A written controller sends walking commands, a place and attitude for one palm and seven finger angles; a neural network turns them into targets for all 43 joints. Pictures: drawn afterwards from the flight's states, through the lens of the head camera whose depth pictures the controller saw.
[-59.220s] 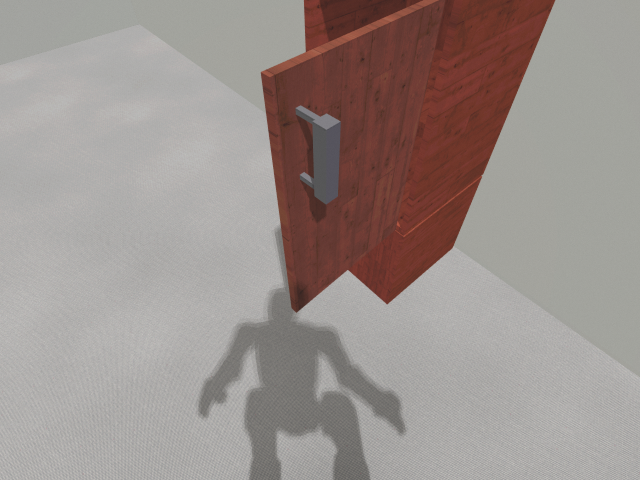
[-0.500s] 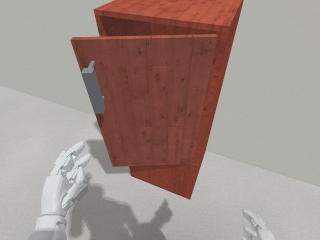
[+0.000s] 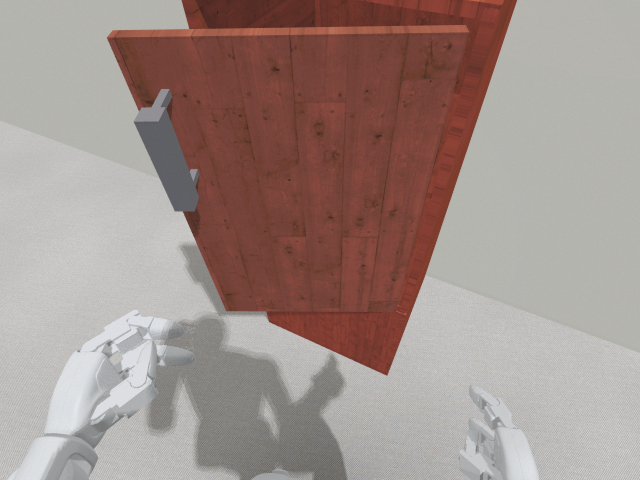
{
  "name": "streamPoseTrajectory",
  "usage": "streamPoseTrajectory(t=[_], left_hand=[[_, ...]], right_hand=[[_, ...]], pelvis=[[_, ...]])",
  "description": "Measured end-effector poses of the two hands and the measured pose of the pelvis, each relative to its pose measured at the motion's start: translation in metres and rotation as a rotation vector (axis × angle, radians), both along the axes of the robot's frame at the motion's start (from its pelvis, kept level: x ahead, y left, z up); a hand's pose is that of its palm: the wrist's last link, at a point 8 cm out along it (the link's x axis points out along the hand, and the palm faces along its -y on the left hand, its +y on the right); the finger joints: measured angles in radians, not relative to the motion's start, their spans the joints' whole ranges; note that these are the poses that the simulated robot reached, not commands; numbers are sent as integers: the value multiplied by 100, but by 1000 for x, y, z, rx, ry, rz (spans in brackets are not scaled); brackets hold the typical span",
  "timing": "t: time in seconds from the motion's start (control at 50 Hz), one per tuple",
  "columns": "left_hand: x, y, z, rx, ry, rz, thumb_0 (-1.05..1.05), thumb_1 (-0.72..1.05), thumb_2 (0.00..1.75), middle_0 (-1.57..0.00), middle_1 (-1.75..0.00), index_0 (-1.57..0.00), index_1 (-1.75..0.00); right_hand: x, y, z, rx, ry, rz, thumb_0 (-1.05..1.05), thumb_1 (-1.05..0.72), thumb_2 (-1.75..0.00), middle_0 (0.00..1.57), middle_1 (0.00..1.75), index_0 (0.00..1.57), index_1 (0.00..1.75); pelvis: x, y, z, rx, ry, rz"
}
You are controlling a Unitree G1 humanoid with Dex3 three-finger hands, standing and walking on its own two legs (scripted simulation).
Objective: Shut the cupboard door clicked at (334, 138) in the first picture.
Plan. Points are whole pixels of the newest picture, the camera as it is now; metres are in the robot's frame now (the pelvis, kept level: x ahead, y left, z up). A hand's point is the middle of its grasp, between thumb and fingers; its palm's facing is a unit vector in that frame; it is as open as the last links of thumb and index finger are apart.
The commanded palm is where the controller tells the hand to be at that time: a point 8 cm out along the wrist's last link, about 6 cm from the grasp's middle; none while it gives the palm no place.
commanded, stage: raise the hand and make a fist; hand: left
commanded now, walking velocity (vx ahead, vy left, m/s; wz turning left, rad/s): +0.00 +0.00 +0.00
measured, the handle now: (175, 152) +0.46 +0.21 +0.17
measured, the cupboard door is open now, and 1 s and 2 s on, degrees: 25 25 25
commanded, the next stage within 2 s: bring the fist close to the handle in 1.14 s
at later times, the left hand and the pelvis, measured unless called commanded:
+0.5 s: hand (67, 335) +0.22 +0.25 +0.15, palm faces +0.07 -1.00 -0.04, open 3.0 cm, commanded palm +0.19 +0.29 +0.15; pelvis +0.01 +0.06 +0.02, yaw +0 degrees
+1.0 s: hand (90, 324) +0.23 +0.22 +0.16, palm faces +0.05 -1.00 -0.05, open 3.1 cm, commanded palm +0.20 +0.27 +0.18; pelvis +0.00 +0.03 +0.04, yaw +0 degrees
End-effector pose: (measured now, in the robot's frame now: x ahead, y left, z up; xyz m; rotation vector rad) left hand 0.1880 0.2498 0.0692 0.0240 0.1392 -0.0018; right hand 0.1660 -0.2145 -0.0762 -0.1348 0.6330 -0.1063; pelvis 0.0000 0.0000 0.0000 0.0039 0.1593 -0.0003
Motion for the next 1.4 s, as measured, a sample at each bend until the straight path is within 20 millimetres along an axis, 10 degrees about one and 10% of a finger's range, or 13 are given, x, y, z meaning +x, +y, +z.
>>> streamPoseTrajectory(t=[0.24, 0.64, 0.82, 0.98, 1.4], left_hand=[[-3, 24, 32, -9, -136, 25, 1, 90, 90, -96, -113, -96, -113], [15, 46, 85, 35, -156, 32, 1, 89, 90, -128, -147, -128, -147], [24, 52, 123, 49, -252, 77, 1, 89, 90, -130, -150, -130, -149], [19, 27, 95, 17, -90, 42, 1, 90, 90, -130, -150, -130, -150], [25, -2, 111, 63, -194, 99, 2, 89, 90, -131, -150, -131, -150]], right_hand=[[-1, 3, 17, -108, 31, 12, 2, -90, -90, 20, 30, 20, 30], [21, 71, 53, -29, -99, 102, 2, -90, -90, 20, 30, 20, 30], [10, 56, 54, -38, -68, 91, 2, -90, -90, 20, 30, 20, 30], [4, 28, 58, -52, -68, 42, 2, -90, -90, 20, 30, 20, 30], [13, -9, 52, -43, -78, 48, 2, -90, -90, 20, 30, 20, 30]], pelvis=[[13, 34, 11, -26, -14, -1], [6, 57, 31, -37, -136, 5], [2, 49, 39, -28, -172, 7], [1, 36, 42, -17, -182, -5], [5, -1, 39, -3, -179, 2]])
